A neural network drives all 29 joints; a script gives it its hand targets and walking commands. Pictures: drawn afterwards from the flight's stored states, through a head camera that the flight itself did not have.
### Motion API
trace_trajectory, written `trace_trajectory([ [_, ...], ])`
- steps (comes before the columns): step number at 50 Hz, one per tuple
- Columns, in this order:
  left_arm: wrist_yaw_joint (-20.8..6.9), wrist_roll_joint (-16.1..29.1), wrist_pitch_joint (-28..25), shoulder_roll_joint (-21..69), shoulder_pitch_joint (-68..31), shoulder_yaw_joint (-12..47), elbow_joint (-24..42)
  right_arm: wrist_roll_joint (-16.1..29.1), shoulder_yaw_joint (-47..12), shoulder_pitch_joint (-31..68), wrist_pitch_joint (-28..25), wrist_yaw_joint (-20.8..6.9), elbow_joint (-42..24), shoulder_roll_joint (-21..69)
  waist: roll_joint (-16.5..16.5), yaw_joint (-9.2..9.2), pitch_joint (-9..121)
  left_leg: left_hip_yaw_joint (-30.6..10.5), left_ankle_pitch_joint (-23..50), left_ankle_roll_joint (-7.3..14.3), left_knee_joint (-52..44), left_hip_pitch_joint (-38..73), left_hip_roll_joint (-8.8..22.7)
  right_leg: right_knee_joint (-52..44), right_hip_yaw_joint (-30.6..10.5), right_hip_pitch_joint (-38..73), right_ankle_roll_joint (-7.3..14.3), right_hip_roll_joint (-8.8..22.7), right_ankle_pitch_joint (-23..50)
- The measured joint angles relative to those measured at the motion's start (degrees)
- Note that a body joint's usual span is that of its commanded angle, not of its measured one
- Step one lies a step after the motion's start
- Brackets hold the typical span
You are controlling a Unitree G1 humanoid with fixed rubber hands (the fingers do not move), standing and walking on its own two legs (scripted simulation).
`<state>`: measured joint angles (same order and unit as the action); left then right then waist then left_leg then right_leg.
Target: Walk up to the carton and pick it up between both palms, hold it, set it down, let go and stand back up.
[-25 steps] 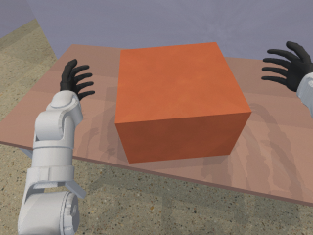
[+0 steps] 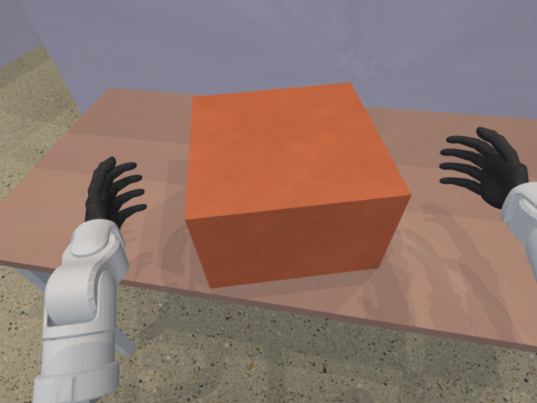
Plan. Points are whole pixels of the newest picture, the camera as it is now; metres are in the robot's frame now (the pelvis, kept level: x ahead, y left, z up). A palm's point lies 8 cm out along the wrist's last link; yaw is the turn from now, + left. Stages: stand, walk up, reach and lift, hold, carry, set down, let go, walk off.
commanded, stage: set down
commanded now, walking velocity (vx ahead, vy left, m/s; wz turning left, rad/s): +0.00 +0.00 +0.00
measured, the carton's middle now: (283, 180) +0.48 +0.02 +0.05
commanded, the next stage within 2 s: none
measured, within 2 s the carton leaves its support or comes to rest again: neither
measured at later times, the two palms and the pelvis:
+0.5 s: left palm (115, 251) +0.28 +0.23 +0.12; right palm (511, 242) +0.33 -0.29 +0.10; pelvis +0.00 +0.00 +0.00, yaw -1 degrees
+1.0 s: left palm (126, 292) +0.24 +0.21 +0.08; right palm (530, 310) +0.25 -0.30 +0.06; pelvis +0.00 +0.00 +0.00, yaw -1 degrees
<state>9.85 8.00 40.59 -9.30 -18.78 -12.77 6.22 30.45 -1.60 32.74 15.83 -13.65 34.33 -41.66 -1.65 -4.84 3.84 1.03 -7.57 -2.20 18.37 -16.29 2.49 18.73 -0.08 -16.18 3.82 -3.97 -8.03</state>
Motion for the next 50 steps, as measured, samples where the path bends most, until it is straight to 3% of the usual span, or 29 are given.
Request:
trace_trajectory([
  [11,0.5,0.5,-3.5,0.9,8.6,1.8,4.1,-0.4,1.7,-10.0,-2.5,-0.5,-6.2,2.3,0.6,1.50,0.2,-0.4,-0.1,-0.1,0.3,0.3,-0.1,0.7,0.1,0.2,0.2,-0.1,-0.4],
  [18,1.5,0.4,-5.2,1.2,9.9,2.8,4.4,-1.1,2.4,-13.9,-3.5,-1.4,-8.1,3.2,0.4,1.09,0.6,0.4,-0.2,0.0,0.1,0.6,-0.1,1.2,-0.9,-0.1,0.1,-0.1,-0.6],
  [24,0.3,-0.4,-6.5,1.5,12.7,2.7,6.1,-0.9,2.4,-16.8,-4.9,-0.5,-10.2,3.0,0.5,2.07,-1.1,0.3,-0.2,0.1,-0.8,2.9,-0.2,0.5,-1.0,2.1,0.0,0.0,-0.6],
  [39,1.4,-2.1,-17.3,3.2,29.1,5.7,10.2,0.0,3.6,-34.3,-12.8,-2.3,-18.7,4.3,1.7,3.47,-0.5,-0.4,-0.9,-0.3,-0.4,4.4,0.0,0.2,-0.8,4.0,0.4,-0.4,-1.1],
  [50,2.7,-2.9,-19.0,3.9,28.0,8.5,6.8,-1.6,4.7,-36.1,-13.1,-3.7,-16.6,5.1,1.4,3.21,-0.8,0.7,-1.1,0.2,-0.6,5.7,-0.4,1.2,-2.1,4.4,0.0,-0.1,-1.5],
])
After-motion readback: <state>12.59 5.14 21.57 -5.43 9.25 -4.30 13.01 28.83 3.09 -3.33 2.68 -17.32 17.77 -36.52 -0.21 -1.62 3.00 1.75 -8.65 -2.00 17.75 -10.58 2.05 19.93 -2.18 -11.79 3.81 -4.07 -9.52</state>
